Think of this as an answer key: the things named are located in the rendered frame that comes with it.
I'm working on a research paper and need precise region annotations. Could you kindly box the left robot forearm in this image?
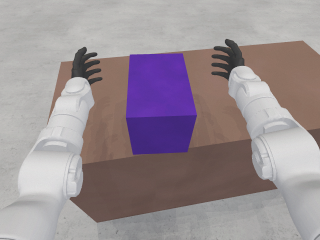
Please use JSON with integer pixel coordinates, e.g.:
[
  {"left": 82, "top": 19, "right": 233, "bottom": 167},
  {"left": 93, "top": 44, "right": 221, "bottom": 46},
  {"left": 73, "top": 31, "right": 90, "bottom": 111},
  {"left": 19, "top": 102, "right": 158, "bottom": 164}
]
[{"left": 17, "top": 77, "right": 95, "bottom": 194}]

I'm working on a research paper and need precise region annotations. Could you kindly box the pedestal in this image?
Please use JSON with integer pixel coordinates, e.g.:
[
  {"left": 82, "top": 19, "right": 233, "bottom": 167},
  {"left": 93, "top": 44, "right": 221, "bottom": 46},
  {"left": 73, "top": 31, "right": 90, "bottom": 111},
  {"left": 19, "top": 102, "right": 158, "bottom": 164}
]
[{"left": 47, "top": 40, "right": 320, "bottom": 223}]

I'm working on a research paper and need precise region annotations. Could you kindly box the right robot forearm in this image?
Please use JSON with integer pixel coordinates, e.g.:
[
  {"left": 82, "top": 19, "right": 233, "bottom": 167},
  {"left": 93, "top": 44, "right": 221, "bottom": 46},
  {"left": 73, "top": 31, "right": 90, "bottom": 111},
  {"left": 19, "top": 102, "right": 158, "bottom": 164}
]
[{"left": 228, "top": 66, "right": 320, "bottom": 159}]

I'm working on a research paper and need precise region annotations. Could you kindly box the robot left hand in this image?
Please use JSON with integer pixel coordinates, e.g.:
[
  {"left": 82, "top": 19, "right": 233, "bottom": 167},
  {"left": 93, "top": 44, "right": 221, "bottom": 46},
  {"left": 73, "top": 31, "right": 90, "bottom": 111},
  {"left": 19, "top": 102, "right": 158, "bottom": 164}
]
[{"left": 71, "top": 47, "right": 103, "bottom": 85}]

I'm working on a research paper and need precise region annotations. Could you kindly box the right robot upper arm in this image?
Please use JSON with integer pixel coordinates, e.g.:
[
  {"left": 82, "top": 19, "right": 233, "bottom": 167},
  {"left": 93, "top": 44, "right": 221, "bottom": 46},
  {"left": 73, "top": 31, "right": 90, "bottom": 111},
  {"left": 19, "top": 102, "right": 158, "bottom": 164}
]
[{"left": 251, "top": 127, "right": 320, "bottom": 240}]

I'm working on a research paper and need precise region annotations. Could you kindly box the left robot upper arm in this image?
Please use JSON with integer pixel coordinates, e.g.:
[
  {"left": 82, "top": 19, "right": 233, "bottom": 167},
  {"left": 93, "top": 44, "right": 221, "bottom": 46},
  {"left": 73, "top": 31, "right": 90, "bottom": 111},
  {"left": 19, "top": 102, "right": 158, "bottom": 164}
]
[{"left": 0, "top": 150, "right": 83, "bottom": 240}]

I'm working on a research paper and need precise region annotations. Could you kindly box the robot right hand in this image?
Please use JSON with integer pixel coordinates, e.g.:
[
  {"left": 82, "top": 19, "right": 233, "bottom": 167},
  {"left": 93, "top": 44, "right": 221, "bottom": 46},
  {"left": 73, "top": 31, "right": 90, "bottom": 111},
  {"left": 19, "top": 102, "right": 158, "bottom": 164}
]
[{"left": 211, "top": 39, "right": 245, "bottom": 81}]

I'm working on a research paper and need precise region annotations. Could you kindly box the carton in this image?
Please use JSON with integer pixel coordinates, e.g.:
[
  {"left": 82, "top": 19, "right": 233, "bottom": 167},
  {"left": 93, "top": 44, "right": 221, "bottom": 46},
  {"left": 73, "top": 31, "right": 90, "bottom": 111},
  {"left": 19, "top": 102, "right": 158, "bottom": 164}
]
[{"left": 126, "top": 53, "right": 197, "bottom": 155}]

